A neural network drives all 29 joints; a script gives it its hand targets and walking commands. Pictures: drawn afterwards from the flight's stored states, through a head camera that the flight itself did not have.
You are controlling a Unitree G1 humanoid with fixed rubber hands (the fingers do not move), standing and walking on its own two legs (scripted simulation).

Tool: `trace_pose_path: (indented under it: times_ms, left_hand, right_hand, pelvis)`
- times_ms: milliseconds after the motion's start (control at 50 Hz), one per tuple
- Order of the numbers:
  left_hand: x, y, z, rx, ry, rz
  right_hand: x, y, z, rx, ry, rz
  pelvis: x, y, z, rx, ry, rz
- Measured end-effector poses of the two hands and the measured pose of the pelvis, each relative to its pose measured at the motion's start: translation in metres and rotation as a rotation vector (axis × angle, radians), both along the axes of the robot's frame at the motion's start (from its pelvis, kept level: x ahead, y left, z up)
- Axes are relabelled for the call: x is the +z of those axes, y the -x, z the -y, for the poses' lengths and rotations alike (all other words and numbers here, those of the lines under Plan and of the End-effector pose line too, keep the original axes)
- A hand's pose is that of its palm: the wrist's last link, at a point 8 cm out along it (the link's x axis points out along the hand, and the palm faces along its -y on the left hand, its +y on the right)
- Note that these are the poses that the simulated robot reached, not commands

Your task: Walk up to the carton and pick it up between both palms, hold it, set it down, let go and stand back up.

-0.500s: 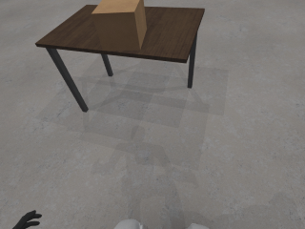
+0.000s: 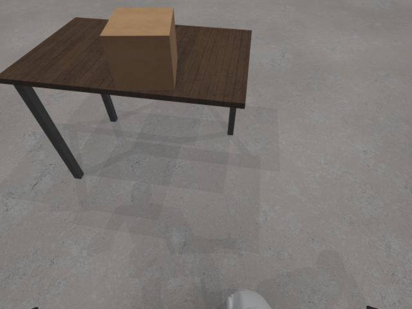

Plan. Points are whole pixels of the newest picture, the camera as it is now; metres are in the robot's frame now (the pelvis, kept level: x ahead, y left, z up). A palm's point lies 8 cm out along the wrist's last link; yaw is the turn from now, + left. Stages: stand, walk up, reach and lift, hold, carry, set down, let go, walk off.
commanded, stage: walk up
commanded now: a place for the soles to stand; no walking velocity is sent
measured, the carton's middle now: (145, 48) +0.98 +0.19 +0.05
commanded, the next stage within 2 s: none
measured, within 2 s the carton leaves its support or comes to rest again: neither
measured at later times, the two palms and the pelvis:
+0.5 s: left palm out of the picture +0.11 +0.46 -0.04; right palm (321, 262) +0.23 -0.26 -0.09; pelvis +0.09 +0.08 -0.01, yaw -2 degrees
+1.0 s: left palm (9, 241) +0.31 +0.45 -0.09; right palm (305, 290) +0.18 -0.21 -0.10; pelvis +0.15 +0.13 -0.01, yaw -8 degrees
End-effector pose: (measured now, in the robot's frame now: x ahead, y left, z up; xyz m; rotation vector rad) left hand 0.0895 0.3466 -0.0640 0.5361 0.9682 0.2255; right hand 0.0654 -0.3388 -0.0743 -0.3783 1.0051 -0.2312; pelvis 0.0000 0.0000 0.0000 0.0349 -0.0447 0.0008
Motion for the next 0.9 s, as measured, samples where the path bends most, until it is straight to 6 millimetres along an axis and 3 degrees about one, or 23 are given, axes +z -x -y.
trace_pose_path:
  times_ms: [80,140,220,300,380,460,520,580,640,760,840,900]
  left_hand:
    - [0.013,-0.037,0.001,-0.044,-0.022,0.014]
    - [0.018,-0.042,-0.008,-0.035,-0.076,0.019]
    - [0.033,-0.028,-0.03,0.055,-0.126,0.01]
    - [0.046,-0.013,-0.048,0.116,-0.149,0.001]
    - [0.047,-0.002,-0.07,0.141,-0.164,-0.04]
    - [0.037,-0.007,-0.094,0.135,-0.156,-0.073]
    - [0.019,-0.026,-0.117,0.114,-0.134,-0.087]
    - [-0.007,-0.056,-0.132,0.068,-0.103,-0.1]
    - [-0.024,-0.096,-0.127,0.022,-0.047,-0.089]
    - [-0.022,-0.174,-0.106,-0.102,0.022,-0.023]
    - [-0.022,-0.198,-0.096,-0.12,0.026,-0.019]
    - [-0.021,-0.204,-0.095,-0.121,0.023,-0.027]
  right_hand:
    - [-0.015,0.017,0.003,-0.046,-0.019,-0.072]
    - [-0.034,0.007,0.001,-0.049,-0.037,-0.099]
    - [-0.041,-0.031,-0.02,0.004,-0.078,-0.111]
    - [-0.032,-0.083,-0.031,0.065,-0.063,-0.047]
    - [-0.022,-0.125,-0.043,0.097,-0.045,0.022]
    - [-0.016,-0.155,-0.066,0.102,-0.041,0.061]
    - [-0.015,-0.168,-0.086,0.088,-0.024,0.077]
    - [-0.019,-0.163,-0.104,0.036,0.008,0.082]
    - [-0.021,-0.139,-0.115,-0.031,0.012,0.049]
    - [-0.012,-0.093,-0.113,-0.147,0.036,-0.044]
    - [-0.023,-0.082,-0.105,-0.187,0.041,-0.095]
    - [-0.03,-0.09,-0.113,-0.198,0.025,-0.119]
  pelvis:
    - [-0.001,-0.016,-0.002,-0.02,-0.002,-0.004]
    - [-0.009,-0.026,-0.003,-0.024,0.043,0.013]
    - [-0.005,-0.042,-0.009,-0.01,0.048,0.022]
    - [0.001,-0.057,-0.023,-0.011,0.05,0.023]
    - [0.001,-0.071,-0.041,-0.015,0.044,0.025]
    - [-0.004,-0.085,-0.066,-0.023,0.042,0.01]
    - [-0.012,-0.098,-0.089,-0.041,0.032,-0.008]
    - [-0.023,-0.109,-0.109,-0.069,-0.017,0.003]
    - [-0.023,-0.12,-0.12,-0.081,-0.005,-0.003]
    - [-0.012,-0.139,-0.121,-0.114,0.008,0.0]
    - [-0.016,-0.147,-0.118,-0.125,0.044,0.013]
    - [-0.015,-0.15,-0.118,-0.126,0.039,0.009]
